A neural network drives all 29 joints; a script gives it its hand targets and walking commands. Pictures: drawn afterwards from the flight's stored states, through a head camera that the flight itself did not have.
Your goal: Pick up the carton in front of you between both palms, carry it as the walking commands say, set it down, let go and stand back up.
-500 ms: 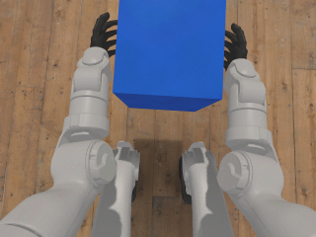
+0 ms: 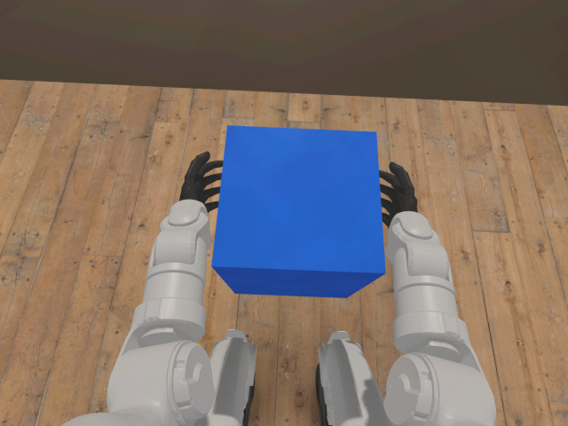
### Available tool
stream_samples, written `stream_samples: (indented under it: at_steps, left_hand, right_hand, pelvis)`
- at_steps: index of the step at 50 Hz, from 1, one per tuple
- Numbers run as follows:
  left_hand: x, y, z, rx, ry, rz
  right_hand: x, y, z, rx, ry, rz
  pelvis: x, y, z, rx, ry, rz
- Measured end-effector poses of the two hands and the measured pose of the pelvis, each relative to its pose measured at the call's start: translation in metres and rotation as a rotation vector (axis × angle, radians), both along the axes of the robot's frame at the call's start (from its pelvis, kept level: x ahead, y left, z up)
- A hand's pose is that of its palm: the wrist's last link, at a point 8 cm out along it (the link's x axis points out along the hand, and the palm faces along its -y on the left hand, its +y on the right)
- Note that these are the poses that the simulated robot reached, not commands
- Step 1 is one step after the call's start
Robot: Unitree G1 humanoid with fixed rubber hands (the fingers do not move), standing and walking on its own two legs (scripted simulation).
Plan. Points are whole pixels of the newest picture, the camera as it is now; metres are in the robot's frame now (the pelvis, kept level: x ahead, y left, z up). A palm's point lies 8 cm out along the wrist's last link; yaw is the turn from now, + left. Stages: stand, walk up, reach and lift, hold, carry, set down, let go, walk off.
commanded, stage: reach and lift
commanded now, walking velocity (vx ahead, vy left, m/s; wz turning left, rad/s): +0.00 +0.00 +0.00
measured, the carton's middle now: (295, 224) +0.41 -0.01 -0.10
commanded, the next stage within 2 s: hold in 1.68 s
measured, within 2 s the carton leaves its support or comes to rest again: neither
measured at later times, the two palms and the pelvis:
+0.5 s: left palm (151, 192) +0.36 +0.14 +0.12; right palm (452, 201) +0.36 -0.15 +0.12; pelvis +0.05 -0.01 +0.12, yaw +0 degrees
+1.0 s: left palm (125, 187) +0.34 +0.15 +0.17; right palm (481, 197) +0.34 -0.15 +0.17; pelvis +0.04 +0.00 +0.14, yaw +0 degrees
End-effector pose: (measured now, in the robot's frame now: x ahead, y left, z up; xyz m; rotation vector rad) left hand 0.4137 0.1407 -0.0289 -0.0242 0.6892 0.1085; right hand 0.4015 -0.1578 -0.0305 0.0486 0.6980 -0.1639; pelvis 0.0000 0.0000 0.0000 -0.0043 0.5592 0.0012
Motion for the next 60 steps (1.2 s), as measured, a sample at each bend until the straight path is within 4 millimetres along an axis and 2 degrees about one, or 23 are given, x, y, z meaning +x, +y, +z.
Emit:
stream_samples:
  at_steps: [20, 27, 33, 37, 48, 60]
  left_hand:
    - [-0.043, 0.003, 0.121, 0.001, -0.006, 0.025]
    - [-0.057, 0.005, 0.161, 0.005, -0.025, 0.028]
    - [-0.067, 0.005, 0.190, 0.027, -0.041, 0.014]
    - [-0.071, 0.005, 0.197, 0.034, -0.028, 0.007]
    - [-0.074, 0.006, 0.198, 0.023, -0.019, 0.015]
    - [-0.067, 0.006, 0.204, 0.041, -0.024, 0.002]
  right_hand:
    - [-0.036, 0.003, 0.121, -0.006, -0.006, 0.026]
    - [-0.048, 0.004, 0.161, -0.013, -0.025, 0.036]
    - [-0.056, 0.005, 0.190, -0.034, -0.041, 0.056]
    - [-0.061, 0.005, 0.198, -0.040, -0.027, 0.062]
    - [-0.064, 0.005, 0.197, -0.028, -0.018, 0.054]
    - [-0.057, 0.005, 0.204, -0.045, -0.023, 0.064]
  pelvis:
    - [0.039, -0.004, 0.102, 0.006, -0.308, -0.003]
    - [0.048, -0.005, 0.127, 0.005, -0.440, 0.002]
    - [0.050, -0.005, 0.139, 0.005, -0.549, 0.002]
    - [0.046, -0.004, 0.142, 0.006, -0.599, 0.000]
    - [0.035, -0.003, 0.141, 0.005, -0.637, -0.001]
    - [0.045, -0.003, 0.146, 0.004, -0.642, -0.001]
